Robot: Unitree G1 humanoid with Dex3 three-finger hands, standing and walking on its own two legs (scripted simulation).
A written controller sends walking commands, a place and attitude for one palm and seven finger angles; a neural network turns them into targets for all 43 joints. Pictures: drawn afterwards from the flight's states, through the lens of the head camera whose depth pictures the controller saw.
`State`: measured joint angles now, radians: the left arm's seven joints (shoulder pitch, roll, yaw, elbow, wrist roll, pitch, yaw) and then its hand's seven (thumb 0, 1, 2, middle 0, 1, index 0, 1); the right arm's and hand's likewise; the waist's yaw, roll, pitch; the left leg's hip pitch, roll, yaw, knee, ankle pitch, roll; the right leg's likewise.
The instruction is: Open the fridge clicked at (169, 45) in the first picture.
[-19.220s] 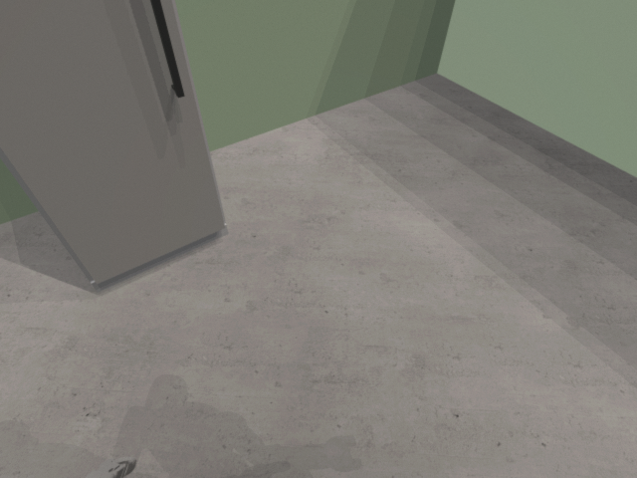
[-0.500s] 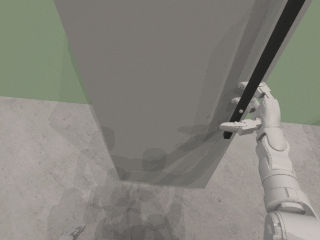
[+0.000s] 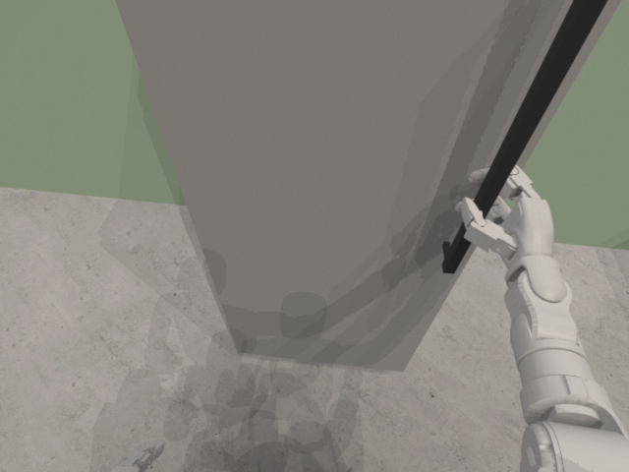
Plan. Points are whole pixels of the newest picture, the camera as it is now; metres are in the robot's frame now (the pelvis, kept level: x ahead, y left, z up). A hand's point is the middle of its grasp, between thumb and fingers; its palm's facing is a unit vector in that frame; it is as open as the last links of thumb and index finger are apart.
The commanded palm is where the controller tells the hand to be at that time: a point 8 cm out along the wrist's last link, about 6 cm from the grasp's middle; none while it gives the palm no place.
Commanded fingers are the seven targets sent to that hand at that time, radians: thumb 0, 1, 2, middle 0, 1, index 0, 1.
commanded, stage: grip the handle and tug to test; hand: right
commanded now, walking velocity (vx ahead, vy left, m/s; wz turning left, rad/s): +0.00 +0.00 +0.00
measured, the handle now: (504, 145) +0.47 -0.17 +0.19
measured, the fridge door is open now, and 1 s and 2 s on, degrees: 0 2 32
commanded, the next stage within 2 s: pull the door a little, standing still in 0.72 s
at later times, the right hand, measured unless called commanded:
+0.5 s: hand (469, 223) +0.42 -0.15 +0.11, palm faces +0.02 +1.00 +0.00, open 5.7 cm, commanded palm +0.37 -0.20 +0.11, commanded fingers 0.00 -0.90 -0.90 0.45 1.40 0.45 1.40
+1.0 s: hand (469, 235) +0.40 -0.14 +0.11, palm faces +0.03 +1.00 +0.00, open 5.9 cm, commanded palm +0.35 -0.19 +0.11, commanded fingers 0.00 -0.90 -0.90 0.45 1.40 0.45 1.40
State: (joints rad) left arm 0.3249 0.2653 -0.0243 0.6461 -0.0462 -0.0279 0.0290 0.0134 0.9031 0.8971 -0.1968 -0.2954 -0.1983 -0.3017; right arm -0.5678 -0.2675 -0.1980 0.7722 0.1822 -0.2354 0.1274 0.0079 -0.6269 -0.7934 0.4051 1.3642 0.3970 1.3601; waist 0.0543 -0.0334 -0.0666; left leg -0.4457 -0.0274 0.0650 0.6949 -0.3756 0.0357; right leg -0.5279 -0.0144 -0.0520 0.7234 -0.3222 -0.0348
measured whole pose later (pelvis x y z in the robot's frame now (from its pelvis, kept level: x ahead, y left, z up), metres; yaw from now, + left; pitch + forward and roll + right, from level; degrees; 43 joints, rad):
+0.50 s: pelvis +0.00 +0.00 +0.00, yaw +1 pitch +7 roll +1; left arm 0.32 0.26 -0.03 0.63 -0.05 -0.02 0.03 0.01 0.90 0.90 -0.20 -0.30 -0.20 -0.30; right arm -0.50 -0.26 -0.22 0.71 0.18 -0.22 0.11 0.02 -0.73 -0.81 0.37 1.37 0.36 1.37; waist 0.07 -0.03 -0.07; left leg -0.43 -0.04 0.05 0.68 -0.37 0.04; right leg -0.50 -0.02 -0.07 0.70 -0.32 -0.03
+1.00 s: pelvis +0.03 +0.00 +0.01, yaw +1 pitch +6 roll +0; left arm 0.27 0.25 -0.01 0.59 -0.04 -0.02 0.02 0.01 0.90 0.90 -0.20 -0.30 -0.20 -0.30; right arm -0.26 -0.20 -0.16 0.36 0.19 -0.10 0.07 0.02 -0.75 -0.80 0.31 1.33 0.30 1.33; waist 0.03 -0.04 -0.08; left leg -0.34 -0.03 0.04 0.62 -0.38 0.04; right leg -0.41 -0.01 -0.08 0.64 -0.34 -0.03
